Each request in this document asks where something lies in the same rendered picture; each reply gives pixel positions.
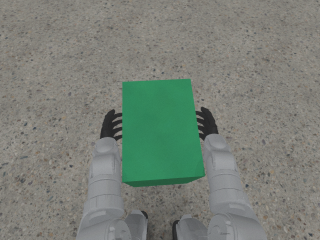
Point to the carton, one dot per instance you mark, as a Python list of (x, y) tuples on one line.
[(160, 136)]

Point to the left robot thigh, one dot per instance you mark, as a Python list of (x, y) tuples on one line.
[(137, 225)]

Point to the right robot hand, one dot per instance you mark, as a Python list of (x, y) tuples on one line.
[(208, 122)]

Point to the left robot forearm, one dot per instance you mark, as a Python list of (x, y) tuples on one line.
[(104, 199)]

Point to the robot left upper arm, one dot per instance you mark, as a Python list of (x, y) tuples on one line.
[(111, 229)]

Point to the robot left shin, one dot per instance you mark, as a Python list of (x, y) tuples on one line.
[(136, 211)]

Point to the right robot forearm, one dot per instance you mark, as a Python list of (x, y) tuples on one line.
[(226, 192)]

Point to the left robot hand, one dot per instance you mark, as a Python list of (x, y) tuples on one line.
[(107, 126)]

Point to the robot right upper arm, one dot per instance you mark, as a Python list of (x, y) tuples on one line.
[(228, 226)]

